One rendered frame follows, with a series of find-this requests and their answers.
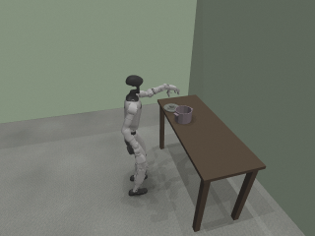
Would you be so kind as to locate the humanoid robot head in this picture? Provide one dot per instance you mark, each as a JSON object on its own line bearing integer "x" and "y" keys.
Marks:
{"x": 134, "y": 81}

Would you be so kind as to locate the lid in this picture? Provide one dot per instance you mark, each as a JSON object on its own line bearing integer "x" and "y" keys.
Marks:
{"x": 170, "y": 109}

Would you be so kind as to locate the table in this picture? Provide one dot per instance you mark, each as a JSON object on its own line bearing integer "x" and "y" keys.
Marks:
{"x": 214, "y": 150}

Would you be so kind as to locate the robot left forearm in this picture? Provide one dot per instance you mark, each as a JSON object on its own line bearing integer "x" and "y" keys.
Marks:
{"x": 160, "y": 88}

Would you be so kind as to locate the robot right upper arm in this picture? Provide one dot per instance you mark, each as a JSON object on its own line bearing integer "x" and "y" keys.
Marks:
{"x": 130, "y": 114}

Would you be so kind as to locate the robot right hand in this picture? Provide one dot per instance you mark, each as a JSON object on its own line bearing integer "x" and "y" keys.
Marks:
{"x": 141, "y": 159}

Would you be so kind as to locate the robot left foot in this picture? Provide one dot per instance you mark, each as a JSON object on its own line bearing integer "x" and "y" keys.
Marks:
{"x": 133, "y": 177}

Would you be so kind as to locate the robot left hand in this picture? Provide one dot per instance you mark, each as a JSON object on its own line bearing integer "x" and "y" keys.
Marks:
{"x": 172, "y": 87}

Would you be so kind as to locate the robot left upper arm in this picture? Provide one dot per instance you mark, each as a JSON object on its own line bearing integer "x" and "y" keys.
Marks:
{"x": 147, "y": 93}

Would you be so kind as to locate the pot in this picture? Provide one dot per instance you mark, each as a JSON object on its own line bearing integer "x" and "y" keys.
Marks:
{"x": 183, "y": 114}

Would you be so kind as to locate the robot right forearm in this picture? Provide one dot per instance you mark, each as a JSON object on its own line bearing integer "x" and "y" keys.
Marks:
{"x": 131, "y": 140}

